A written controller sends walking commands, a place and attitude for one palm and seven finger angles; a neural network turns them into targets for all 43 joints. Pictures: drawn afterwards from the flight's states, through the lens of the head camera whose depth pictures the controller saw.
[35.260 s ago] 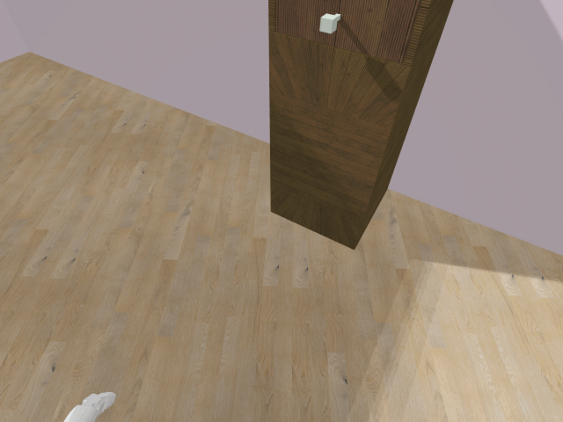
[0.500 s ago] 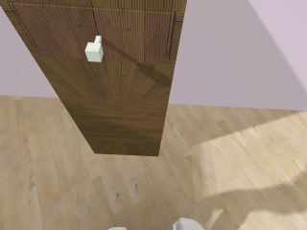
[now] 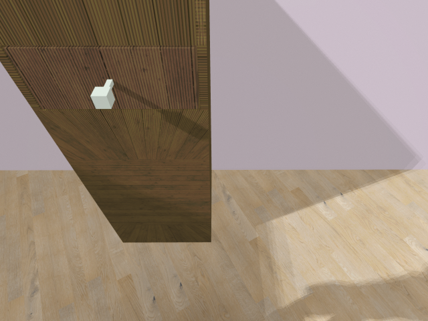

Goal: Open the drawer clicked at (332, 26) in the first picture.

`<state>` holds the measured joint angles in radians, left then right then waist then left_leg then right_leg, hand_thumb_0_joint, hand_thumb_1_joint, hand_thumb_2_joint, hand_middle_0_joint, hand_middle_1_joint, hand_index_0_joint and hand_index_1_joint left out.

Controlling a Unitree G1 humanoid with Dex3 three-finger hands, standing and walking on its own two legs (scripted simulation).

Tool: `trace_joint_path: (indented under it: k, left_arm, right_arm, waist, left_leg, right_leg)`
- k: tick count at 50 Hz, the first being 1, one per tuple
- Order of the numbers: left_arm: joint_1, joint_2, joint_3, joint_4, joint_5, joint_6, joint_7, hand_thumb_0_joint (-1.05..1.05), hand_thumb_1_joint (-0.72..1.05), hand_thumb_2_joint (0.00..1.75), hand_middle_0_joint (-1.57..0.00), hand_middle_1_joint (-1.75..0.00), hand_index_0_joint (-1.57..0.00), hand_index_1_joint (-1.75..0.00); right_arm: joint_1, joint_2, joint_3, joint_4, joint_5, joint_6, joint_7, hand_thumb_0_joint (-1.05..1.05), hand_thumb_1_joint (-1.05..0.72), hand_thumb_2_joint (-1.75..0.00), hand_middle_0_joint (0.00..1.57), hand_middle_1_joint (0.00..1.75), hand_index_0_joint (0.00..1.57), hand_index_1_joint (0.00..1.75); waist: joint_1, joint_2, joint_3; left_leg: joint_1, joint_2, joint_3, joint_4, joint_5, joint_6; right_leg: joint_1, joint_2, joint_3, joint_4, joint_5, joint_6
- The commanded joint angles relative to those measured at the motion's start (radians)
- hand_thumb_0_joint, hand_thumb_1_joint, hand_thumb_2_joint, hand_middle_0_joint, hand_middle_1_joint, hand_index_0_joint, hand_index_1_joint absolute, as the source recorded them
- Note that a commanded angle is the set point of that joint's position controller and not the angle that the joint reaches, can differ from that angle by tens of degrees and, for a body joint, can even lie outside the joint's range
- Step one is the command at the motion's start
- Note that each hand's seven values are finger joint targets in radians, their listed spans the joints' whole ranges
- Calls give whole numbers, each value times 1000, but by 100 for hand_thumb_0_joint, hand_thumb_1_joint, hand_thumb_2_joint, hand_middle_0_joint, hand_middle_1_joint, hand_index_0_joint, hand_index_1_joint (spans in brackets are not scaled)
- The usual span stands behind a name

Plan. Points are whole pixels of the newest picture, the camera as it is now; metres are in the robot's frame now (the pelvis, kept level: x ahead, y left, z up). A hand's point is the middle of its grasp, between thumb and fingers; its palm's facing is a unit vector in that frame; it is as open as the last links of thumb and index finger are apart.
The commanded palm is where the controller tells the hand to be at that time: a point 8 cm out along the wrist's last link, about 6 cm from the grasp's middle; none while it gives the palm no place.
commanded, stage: come to a stop and stand still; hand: left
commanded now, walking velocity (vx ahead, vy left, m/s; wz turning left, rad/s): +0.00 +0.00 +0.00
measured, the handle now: (105, 92) +0.53 +0.26 +0.14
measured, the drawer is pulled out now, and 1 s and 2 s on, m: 0.00 0.00 0.00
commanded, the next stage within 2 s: look again from close up in 0.26 s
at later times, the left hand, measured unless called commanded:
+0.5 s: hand out of the picture -0.02 +0.16 -0.18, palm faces +0.01 -0.98 -0.17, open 7.4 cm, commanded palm none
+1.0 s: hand out of the picture +0.00 +0.21 -0.18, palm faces -0.02 -0.98 -0.20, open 7.4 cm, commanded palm +0.10 +0.26 -0.07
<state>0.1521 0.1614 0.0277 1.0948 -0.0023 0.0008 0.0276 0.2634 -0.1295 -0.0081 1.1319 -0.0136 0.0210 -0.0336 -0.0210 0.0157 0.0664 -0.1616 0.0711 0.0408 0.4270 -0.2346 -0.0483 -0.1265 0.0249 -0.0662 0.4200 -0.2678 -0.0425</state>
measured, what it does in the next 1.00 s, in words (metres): stands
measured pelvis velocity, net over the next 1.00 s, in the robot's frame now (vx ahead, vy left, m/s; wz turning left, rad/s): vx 0.00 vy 0.04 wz -0.04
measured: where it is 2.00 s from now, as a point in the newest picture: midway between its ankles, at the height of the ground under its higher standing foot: outside the picture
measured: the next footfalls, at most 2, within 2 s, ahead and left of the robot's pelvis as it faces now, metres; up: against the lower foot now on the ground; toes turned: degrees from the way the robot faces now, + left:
none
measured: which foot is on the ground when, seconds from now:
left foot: down 0.00-1.00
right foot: down 0.00-1.00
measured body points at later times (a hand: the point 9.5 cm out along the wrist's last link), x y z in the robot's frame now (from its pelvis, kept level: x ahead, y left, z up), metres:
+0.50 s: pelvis +0.00 +0.01 -0.01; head +0.02 +0.00 +0.44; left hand -0.02 +0.21 -0.16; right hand +0.01 -0.22 -0.17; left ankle -0.01 +0.14 -0.74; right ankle -0.02 -0.09 -0.74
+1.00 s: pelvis +0.00 +0.04 +0.00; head +0.01 +0.03 +0.45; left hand +0.01 +0.26 -0.16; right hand -0.02 -0.17 -0.17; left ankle -0.01 +0.14 -0.74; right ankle -0.02 -0.09 -0.74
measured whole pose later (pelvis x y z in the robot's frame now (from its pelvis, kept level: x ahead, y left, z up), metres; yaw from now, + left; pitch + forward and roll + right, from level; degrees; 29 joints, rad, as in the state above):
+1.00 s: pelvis +0.00 +0.04 +0.00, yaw -2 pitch -1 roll +0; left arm 0.29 0.15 -0.01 1.12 0.01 -0.02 0.04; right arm 0.32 -0.14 0.02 1.11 -0.01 -0.02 -0.02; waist 0.00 0.01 0.03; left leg -0.19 0.00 0.07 0.48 -0.28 0.02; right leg -0.18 -0.02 -0.01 0.48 -0.29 0.01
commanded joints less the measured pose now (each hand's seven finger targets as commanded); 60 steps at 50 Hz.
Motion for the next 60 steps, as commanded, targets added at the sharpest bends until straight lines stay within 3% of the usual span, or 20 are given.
trace_joint_path:
  k: [1, 6, 17, 18, 19, 20, 21, 24, 26, 27, 32, 48, 49, 50, 51, 52, 53, 54, 57, 60]
  left_arm:
    - [83, 105, 7, 3, 5, -13, 2, 0, 90, 90, -20, -30, -20, -30]
    - [112, 94, 3, 20, 5, -20, 8, 0, 90, 90, -20, -30, -20, -30]
    - [177, 75, -2, 56, 5, -20, 11, 0, 90, 90, -20, -30, -20, -30]
    - [287, 95, -7, 75, 26, -65, 52, 0, 90, 90, -20, -30, -20, -30]
    - [273, 148, 7, 33, 23, -70, 49, 0, 90, 90, -20, -30, -20, -30]
    - [236, 123, 0, 11, 22, -68, 41, 0, 90, 90, -20, -30, -20, -30]
    - [226, 116, -2, 14, 25, -64, 40, 0, 90, 90, -20, -30, -20, -30]
    - [207, 61, -15, -4, 15, -52, 29, 0, 90, 90, -20, -30, -20, -30]
    - [214, 42, -18, -7, 15, -45, 26, 0, 90, 90, -20, -30, -20, -30]
    - [209, 46, -18, -1, 17, -39, 24, 0, 90, 90, -20, -30, -20, -30]
    - [209, 57, -25, -3, 17, -27, 13, 0, 90, 90, -20, -30, -20, -30]
    - [202, 78, -26, 8, 13, -22, 9, 0, 90, 90, -20, -30, -20, -30]
    - [261, 102, -23, 33, 26, -39, 50, 0, 90, 90, -20, -30, -20, -30]
    - [-539, 442, -14, -1504, 188, -201, 68, 0, 88, 89, -20, -32, -20, -32]
    - [-70, 352, -1, -1224, 208, -110, 139, 0, 85, 88, -20, -33, -20, -33]
    - [-20, 267, -13, -1168, 146, -38, 193, 0, 83, 87, -21, -34, -21, -34]
    - [292, 53, -134, -1000, 181, 65, 199, 0, 81, 86, -21, -36, -21, -36]
    - [118, 77, -166, -1243, 213, 54, 206, 0, 78, 85, -21, -37, -21, -37]
    - [205, 183, -126, -1231, 483, 52, 284, 0, 71, 82, -21, -42, -21, -42]
    - [483, 131, -141, -1087, 741, 80, 335, 0, 64, 79, -22, -47, -22, -47]
  right_arm:
    - [74, -102, -17, -19, -4, -13, -7, 0, -90, -90, 20, 30, 20, 30]
    - [82, -100, -14, -11, -4, -11, -7, 0, -90, -90, 20, 30, 20, 30]
    - [88, -86, -5, 1, 0, -8, -12, 0, -90, -90, 20, 30, 20, 30]
    - [-52, -115, -8, -70, 11, -47, 4, 0, -90, -90, 20, 30, 20, 30]
    - [16, -71, -9, -117, 10, -38, 6, 0, -90, -90, 20, 30, 20, 30]
    - [29, -74, -16, -115, 7, -37, 5, 0, -90, -90, 20, 30, 20, 30]
    - [57, -47, -11, -103, 12, -40, 7, 0, -90, -90, 20, 30, 20, 30]
    - [119, -86, -6, -92, 3, -52, 7, 0, -90, -90, 20, 30, 20, 30]
    - [114, -102, -5, -102, 0, -51, 0, 0, -90, -90, 20, 30, 20, 30]
    - [110, -96, -3, -96, -2, -54, 1, 0, -90, -90, 20, 30, 20, 30]
    - [92, -104, 4, -100, -1, -52, 2, 0, -90, -90, 20, 30, 20, 30]
    - [99, -120, 7, -45, 2, -61, -1, 0, -90, -90, 20, 30, 20, 30]
    - [7, -153, 0, -114, 13, -62, 9, 0, -90, -90, 20, 30, 20, 30]
    - [10, -301, -6, -449, 61, -204, -34, 0, -90, -90, 20, 30, 20, 30]
    - [-74, -209, -1, -406, 50, -308, -75, 0, -90, -90, 20, 30, 20, 30]
    - [-55, -208, -27, -326, 57, -342, -80, 0, -90, -90, 20, 30, 20, 30]
    - [-49, -151, -17, -337, 75, -349, -76, 0, -90, -90, 20, 30, 20, 30]
    - [-97, -184, -12, -431, 71, -358, -64, 0, -90, -90, 20, 30, 20, 30]
    - [-141, -238, -20, -522, 17, -333, -45, 0, -90, -90, 20, 30, 20, 30]
    - [-187, -234, -53, -619, -21, -234, 5, 0, -90, -90, 20, 30, 20, 30]
  waist:
    - [5, -33, -8]
    - [2, -88, -3]
    - [8, -35, 23]
    - [75, -87, -26]
    - [15, -69, -116]
    - [2, 30, -115]
    - [-7, 1, -136]
    - [-10, -1, -101]
    - [3, -41, -32]
    - [9, 41, -4]
    - [21, -14, 76]
    - [29, -17, -6]
    - [54, -97, 29]
    - [-32, 192, -475]
    - [50, 335, -425]
    - [30, 262, -330]
    - [27, 167, -230]
    - [17, 119, -136]
    - [2, -27, -106]
    - [91, -209, -73]
  left_leg:
    - [23, 44, -42, -71, 109, 40]
    - [49, 46, -36, -76, 135, 40]
    - [55, 45, -29, -76, 125, 42]
    - [-91, 27, 36, 207, 69, 20]
    - [-133, -6, -40, 236, -138, 46]
    - [-130, -4, -28, 222, -134, 55]
    - [-90, -1, -6, 152, -112, 44]
    - [-21, 41, -66, 41, 162, 72]
    - [-57, 50, -66, 35, 152, 78]
    - [-75, 46, -78, 8, 161, 80]
    - [-117, 36, -95, -55, 48, 90]
    - [-44, 36, -82, -65, 151, 95]
    - [-109, 53, -51, 140, 287, 64]
    - [170, -55, -43, 3, 392, 95]
    - [251, -5, -42, -7, 523, 72]
    - [120, -2, -42, -13, 392, 33]
    - [33, 3, -52, -33, 283, 50]
    - [-42, -13, -70, -26, 158, 51]
    - [-170, -58, -96, 55, 12, 70]
    - [-261, -75, -47, 111, 9, 56]
  right_leg:
    - [-34, -134, 125, -135, 149, 2]
    - [-38, -133, 122, -147, 190, 4]
    - [-46, -126, 123, -161, 167, 2]
    - [19, -227, 222, -85, 872, 92]
    - [100, -281, 243, -30, 947, 44]
    - [84, -262, 202, -19, 855, -24]
    - [48, -233, 172, -30, 671, -55]
    - [-63, -122, 114, 24, 282, -17]
    - [-93, -103, 121, 2, 191, -14]
    - [-99, -101, 114, 15, 147, -12]
    - [-136, -91, 117, -6, 29, -2]
    - [-75, -109, 110, 5, 130, 12]
    - [-104, -166, 157, -21, 466, 25]
    - [-58, -42, 159, 105, 393, -10]
    - [-140, -39, 61, 165, 113, -18]
    - [-177, -35, 12, 184, -10, 2]
    - [-220, -33, 8, 170, -35, 14]
    - [-227, -41, 8, 144, 10, 12]
    - [-324, -16, 27, 140, -29, -6]
    - [-371, 3, 34, 141, -156, -14]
